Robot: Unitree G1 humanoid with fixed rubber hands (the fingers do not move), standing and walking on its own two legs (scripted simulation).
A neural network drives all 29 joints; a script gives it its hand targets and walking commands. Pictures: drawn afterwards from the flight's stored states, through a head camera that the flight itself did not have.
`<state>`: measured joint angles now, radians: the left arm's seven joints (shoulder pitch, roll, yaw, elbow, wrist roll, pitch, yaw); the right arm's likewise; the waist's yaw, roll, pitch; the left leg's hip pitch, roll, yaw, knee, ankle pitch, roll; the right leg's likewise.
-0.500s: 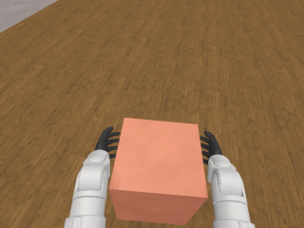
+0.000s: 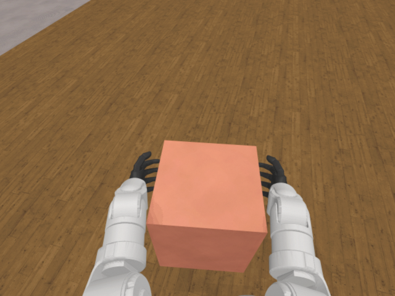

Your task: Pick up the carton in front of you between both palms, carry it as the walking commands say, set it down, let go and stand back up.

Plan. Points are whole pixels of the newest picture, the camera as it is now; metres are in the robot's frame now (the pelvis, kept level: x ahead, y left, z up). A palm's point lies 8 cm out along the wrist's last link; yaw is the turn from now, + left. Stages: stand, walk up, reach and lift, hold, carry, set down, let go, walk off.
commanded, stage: set down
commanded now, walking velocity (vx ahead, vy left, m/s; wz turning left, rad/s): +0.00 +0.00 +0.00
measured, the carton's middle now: (205, 209) +0.31 -0.01 -0.05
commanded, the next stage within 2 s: none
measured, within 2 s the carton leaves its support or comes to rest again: neither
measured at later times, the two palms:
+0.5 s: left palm (155, 206) +0.38 +0.14 -0.17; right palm (258, 214) +0.35 -0.16 -0.17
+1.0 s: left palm (168, 214) +0.42 +0.12 -0.31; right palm (254, 225) +0.37 -0.18 -0.31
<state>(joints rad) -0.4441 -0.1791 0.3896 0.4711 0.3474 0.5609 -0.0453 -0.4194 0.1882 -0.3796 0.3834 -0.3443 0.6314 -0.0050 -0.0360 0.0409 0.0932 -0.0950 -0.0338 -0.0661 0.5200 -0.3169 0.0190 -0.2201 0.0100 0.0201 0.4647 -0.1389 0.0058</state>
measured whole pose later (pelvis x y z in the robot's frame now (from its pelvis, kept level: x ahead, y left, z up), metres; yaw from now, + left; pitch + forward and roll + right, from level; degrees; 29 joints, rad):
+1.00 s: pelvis -0.05 +0.01 -0.21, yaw +4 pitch +47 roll +1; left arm -0.92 0.01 0.31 0.79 0.18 0.18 0.05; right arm -0.77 0.11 -0.53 0.56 -0.21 0.20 -0.07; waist -0.11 0.04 -0.23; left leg -1.80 -0.16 -0.06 1.58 -0.59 0.00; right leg -1.91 0.05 0.10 1.47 -0.38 0.07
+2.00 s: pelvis -0.08 +0.01 -0.37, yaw +4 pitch +46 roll -3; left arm -1.45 0.21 0.08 1.16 0.11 0.17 0.11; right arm -1.14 -0.04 -0.60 0.82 -0.11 0.18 -0.09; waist -0.18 0.03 0.10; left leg -2.28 -0.20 -0.04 2.12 -0.64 -0.02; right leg -2.35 0.05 0.06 1.96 -0.42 0.11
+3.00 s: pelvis -0.10 +0.00 -0.39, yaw +4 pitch +41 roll -5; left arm -1.50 0.41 -0.13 1.22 -0.09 0.08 0.05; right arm -1.24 -0.22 -0.46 1.16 0.11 -0.03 -0.08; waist -0.21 0.00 0.28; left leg -2.28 -0.10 -0.02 2.19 -0.61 0.02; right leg -2.33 -0.01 0.01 2.03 -0.40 0.07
